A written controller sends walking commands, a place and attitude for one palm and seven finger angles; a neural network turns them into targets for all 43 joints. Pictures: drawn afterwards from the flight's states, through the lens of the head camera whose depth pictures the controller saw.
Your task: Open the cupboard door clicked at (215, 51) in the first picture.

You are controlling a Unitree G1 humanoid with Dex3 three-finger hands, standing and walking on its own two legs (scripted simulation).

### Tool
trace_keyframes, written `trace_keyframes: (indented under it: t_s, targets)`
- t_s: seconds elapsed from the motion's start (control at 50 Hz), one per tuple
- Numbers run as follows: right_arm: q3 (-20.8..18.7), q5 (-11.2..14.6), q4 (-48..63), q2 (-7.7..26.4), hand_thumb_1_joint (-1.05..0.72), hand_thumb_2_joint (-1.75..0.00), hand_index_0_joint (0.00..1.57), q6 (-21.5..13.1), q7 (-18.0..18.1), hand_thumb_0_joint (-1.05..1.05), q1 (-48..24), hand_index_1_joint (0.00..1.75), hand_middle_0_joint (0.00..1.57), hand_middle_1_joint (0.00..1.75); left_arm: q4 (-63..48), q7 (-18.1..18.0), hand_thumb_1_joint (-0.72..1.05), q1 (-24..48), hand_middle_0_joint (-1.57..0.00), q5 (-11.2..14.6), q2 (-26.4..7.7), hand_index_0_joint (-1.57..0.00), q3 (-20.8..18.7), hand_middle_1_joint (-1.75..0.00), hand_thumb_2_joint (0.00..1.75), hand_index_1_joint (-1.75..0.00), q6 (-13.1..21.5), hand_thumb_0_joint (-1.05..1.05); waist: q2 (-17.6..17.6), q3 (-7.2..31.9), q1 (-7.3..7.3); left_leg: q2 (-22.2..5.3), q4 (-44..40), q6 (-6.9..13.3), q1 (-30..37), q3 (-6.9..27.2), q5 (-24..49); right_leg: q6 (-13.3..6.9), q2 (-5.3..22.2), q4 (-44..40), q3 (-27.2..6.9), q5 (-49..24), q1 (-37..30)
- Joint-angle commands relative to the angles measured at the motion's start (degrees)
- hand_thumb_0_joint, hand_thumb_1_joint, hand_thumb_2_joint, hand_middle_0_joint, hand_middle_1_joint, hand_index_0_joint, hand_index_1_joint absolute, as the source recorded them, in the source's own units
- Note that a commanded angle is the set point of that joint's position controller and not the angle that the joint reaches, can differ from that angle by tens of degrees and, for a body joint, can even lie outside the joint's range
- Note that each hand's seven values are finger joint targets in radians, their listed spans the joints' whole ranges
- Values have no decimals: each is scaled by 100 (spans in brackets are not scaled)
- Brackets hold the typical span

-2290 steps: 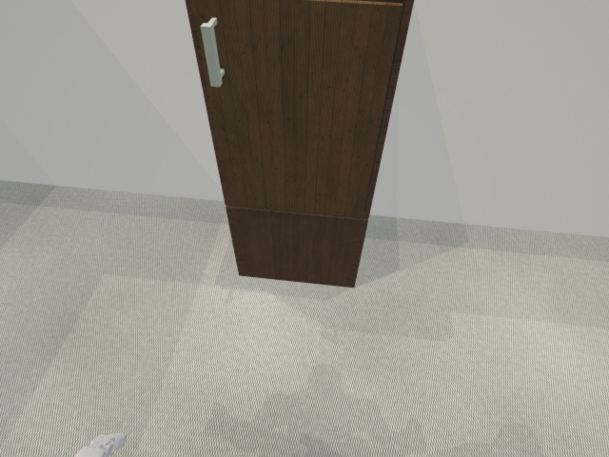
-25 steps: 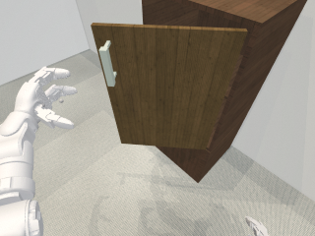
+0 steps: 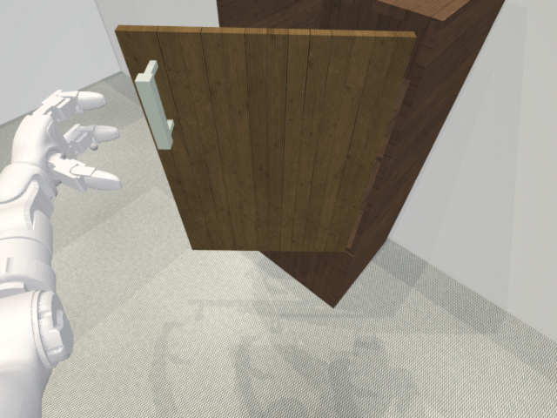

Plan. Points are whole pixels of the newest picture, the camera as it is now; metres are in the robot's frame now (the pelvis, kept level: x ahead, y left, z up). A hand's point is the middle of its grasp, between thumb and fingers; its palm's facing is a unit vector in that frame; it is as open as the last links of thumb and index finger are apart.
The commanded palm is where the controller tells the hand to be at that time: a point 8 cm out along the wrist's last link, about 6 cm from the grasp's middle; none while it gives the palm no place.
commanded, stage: move the hooked fingers beside the handle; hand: left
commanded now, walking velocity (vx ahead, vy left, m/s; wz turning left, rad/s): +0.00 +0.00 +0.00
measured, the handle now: (158, 106) +0.55 +0.18 +0.15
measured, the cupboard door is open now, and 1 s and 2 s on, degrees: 40 40 40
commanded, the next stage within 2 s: slide the fingers in behind the handle in 1.86 s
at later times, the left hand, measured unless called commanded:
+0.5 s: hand (119, 105) +0.53 +0.23 +0.17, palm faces -0.02 -1.00 +0.02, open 14.0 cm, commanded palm +0.51 +0.29 +0.15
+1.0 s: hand (105, 120) +0.51 +0.25 +0.15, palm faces -0.03 -1.00 +0.03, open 14.0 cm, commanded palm +0.49 +0.30 +0.15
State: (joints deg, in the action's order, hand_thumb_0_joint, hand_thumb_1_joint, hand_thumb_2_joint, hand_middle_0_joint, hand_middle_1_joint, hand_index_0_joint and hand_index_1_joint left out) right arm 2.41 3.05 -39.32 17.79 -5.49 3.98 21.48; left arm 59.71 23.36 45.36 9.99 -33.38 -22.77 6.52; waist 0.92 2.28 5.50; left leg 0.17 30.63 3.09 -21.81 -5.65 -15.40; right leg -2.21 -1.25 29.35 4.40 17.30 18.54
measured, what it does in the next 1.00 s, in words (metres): stands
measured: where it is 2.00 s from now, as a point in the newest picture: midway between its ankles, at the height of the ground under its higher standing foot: outside the picture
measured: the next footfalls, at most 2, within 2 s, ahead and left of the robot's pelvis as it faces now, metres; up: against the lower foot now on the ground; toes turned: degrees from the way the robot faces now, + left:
none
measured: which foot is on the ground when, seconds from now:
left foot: down 0.00-1.00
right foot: down 0.00-1.00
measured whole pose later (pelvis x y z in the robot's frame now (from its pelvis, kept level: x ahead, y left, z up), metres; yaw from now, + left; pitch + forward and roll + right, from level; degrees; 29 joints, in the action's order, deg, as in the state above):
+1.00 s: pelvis +0.03 +0.01 -0.01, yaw +0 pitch +14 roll -2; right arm 1.7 1.7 -36.8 17.4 2.9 2.3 23.3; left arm 68.1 25.7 55.3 8.3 -38.0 -24.3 8.4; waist 1.0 5.0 7.7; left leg -0.8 36.2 3.4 -30.9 -5.1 -19.4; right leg -1.6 -2.2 31.6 4.1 19.5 26.1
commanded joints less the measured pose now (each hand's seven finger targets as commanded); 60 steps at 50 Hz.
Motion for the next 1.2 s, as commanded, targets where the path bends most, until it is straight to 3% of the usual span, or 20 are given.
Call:
trace_keyframes:
  t_s: [0.0,0.08,0.12,0.18,0.26,0.32,0.42,0.5,0.56,0.66,0.7,0.74,0.76,0.78,0.82,0.86,0.96,1.0,1.14,1.18]
  targets:
    - [-352,25,486,965,-90,-90,20,-108,110,0,343,30,20,30,-1173,64,-50,3116,-30,64,-1708,-30,-128,-120,30,-120,613,0,446,1780,95,-96,34,2,1478,751,1897,87,55,-211,-393,-2024,260]
    - [-375,8,320,1030,-90,-90,20,-54,142,0,544,30,20,30,-914,145,-50,3540,-30,153,-1754,-30,-104,-120,30,-120,774,0,423,2051,238,-141,129,-3,1669,824,1926,82,42,-190,-365,-1886,457]
    - [-357,3,247,1044,-90,-90,20,-47,129,0,594,30,20,30,-576,162,-50,3667,-30,124,-1680,-30,-56,-120,30,-120,697,0,436,1949,291,-102,144,4,1500,832,1755,106,26,-201,-387,-1822,562]
    - [-333,8,184,1121,-90,-90,20,60,147,0,766,30,20,30,144,110,-50,3655,-30,31,-2085,-30,-227,-120,30,-120,525,0,12,1633,356,-89,188,69,873,759,1473,145,57,-179,-417,-1790,551]
    - [-327,-51,238,1122,-90,-90,20,128,115,0,911,30,20,30,117,15,-50,4118,-30,-255,-2412,-30,-273,-120,30,-120,602,0,589,2004,366,-68,285,28,856,802,1579,145,66,-55,-462,-1833,606]
    - [-350,-91,280,1148,-90,-90,20,215,101,0,1076,30,20,30,67,-17,-50,4249,-30,-308,-2812,-30,-581,-120,30,-120,786,0,455,2530,360,-91,430,31,989,810,1961,167,13,49,-493,-2210,432]
    - [-350,-103,219,1196,-90,-90,20,369,94,0,1284,30,20,30,619,68,-50,4525,-30,-380,-2816,-30,-483,-120,30,-120,696,0,355,2337,545,-106,507,61,724,781,1884,207,-26,51,-495,-2235,618]
    - [-356,-134,332,1192,-90,-90,20,501,69,0,1417,30,20,30,653,127,-50,4112,-30,-489,-3034,-30,-631,-120,30,-120,595,0,625,2531,362,-88,570,43,699,744,2286,181,-32,143,-477,-2561,522]
    - [-424,-181,455,1130,-90,-90,20,582,4,0,1447,30,20,30,170,174,-50,3659,-30,-460,-2782,-30,-589,-120,30,-120,709,0,896,2919,207,-149,635,-16,1209,774,2956,151,-81,194,-404,-2798,574]
    - [-474,-157,498,1150,-90,-90,20,716,-19,0,1396,30,20,30,-135,293,-50,3605,-30,-153,-2757,-30,-799,-120,30,-120,725,0,382,2724,255,-161,583,64,1130,703,2886,187,-133,121,-397,-3006,390]
    - [-475,-142,502,1132,-90,-90,20,751,-16,0,1376,30,20,30,-448,280,-50,3756,-30,-166,-2853,-30,-849,-120,30,-120,728,0,801,2830,210,-171,630,50,1396,714,3290,165,-133,154,-403,-3127,456]
    - [-468,-134,502,1068,-90,-90,20,748,-47,0,1313,30,20,30,-601,240,-50,3727,-30,-228,-2562,-30,-607,-120,30,-120,725,0,1212,2704,239,-204,666,5,1671,764,3474,158,-138,125,-374,-2878,786]
    - [-482,-149,472,1063,-90,-90,20,756,-51,0,1354,30,20,30,-669,186,-50,3616,-30,-259,-2659,-30,-709,-120,30,-120,742,0,1054,2759,203,-246,684,-29,1749,853,3648,149,-149,148,-319,-2778,820]
    - [-475,-143,508,1040,-90,-90,20,768,-55,0,1310,30,20,30,-816,179,-50,3626,-30,-209,-2394,-30,-509,-120,30,-120,761,0,1359,2774,229,-264,729,-47,1967,833,4017,126,-154,152,-310,-2832,950]
    - [-483,-154,516,1041,-90,-90,20,760,-90,0,1258,30,20,30,-802,168,-50,3319,-30,-148,-2427,-30,-656,-120,30,-120,716,0,1112,2820,136,-296,726,-88,2028,912,4091,138,-180,152,-290,-2789,904]
    - [-489,-126,492,1030,-90,-90,20,755,-78,0,1177,30,20,30,-546,207,-50,3363,-30,-42,-2051,-30,-417,-120,30,-120,609,0,638,2520,264,-279,667,-35,1727,857,3559,162,-177,113,-273,-2697,867]
    - [-446,-104,460,1061,-90,-90,20,752,-35,0,1115,30,20,30,-82,188,-50,3565,-30,-85,-1956,-30,-247,-120,30,-120,395,0,437,2093,378,-237,652,-7,1356,840,3078,164,-132,131,-275,-2540,1033]
    - [-426,-114,470,1069,-90,-90,20,757,-16,0,1100,30,20,30,-203,104,-50,3771,-30,-127,-2166,-30,-370,-120,30,-120,480,0,532,2236,353,-214,687,-14,1363,848,3075,162,-115,182,-303,-2547,996]
    - [-379,-135,338,1047,-90,-90,20,597,17,0,1012,30,20,30,-425,-89,-50,4831,-30,-148,-1732,-30,43,-120,30,-120,950,0,1047,2673,589,-276,751,-144,1925,1146,2696,119,-123,214,-289,-1834,1495]
    - [-364,-145,281,1088,-90,-90,20,568,50,0,1089,30,20,30,-150,-117,-50,4819,-30,-111,-1871,-30,-97,-120,30,-120,929,0,789,2703,597,-263,768,-113,1779,1156,2683,108,-120,247,-255,-1855,1386]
